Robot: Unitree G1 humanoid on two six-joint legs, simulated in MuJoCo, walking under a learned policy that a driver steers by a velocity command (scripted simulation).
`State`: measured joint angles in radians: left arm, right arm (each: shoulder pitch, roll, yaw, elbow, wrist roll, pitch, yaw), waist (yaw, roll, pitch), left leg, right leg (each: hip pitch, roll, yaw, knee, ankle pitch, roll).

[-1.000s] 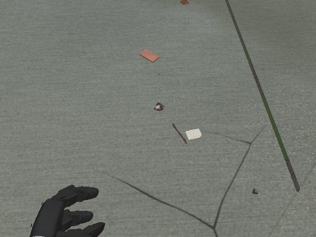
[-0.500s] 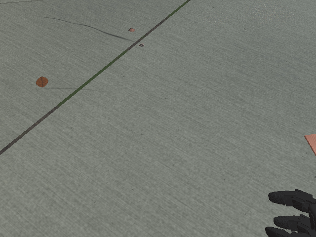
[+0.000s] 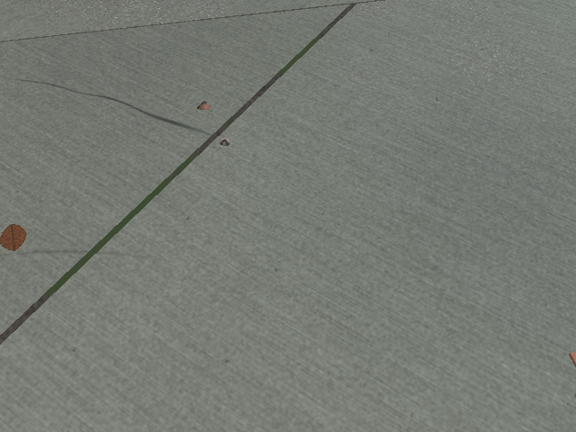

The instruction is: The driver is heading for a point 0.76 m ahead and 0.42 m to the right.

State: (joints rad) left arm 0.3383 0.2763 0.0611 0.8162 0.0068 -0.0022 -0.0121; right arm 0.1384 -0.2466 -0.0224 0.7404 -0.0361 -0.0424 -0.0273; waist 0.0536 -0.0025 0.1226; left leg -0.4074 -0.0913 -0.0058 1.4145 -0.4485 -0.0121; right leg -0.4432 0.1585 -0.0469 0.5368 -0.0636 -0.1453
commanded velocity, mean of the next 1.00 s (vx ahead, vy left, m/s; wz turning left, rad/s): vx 0.04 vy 0.00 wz -0.83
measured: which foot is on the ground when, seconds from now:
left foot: up 0.00-0.48, down 0.50-1.00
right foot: down 0.00-0.48, up 0.50-1.00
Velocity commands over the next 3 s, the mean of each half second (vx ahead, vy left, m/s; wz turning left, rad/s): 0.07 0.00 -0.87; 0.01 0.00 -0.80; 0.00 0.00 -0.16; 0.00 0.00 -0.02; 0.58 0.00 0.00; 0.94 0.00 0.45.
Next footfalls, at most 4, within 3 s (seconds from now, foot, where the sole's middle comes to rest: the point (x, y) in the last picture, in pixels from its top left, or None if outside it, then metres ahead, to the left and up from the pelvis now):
0.50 left None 0.24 0.13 -0.75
1.02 right None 0.07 0.00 -0.75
1.38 left None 0.24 0.14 -0.75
2.32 right None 0.11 -0.08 -0.75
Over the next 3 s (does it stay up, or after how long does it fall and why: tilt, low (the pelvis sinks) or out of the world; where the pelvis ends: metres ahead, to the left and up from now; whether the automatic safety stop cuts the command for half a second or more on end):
stays up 0.47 -0.36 0.02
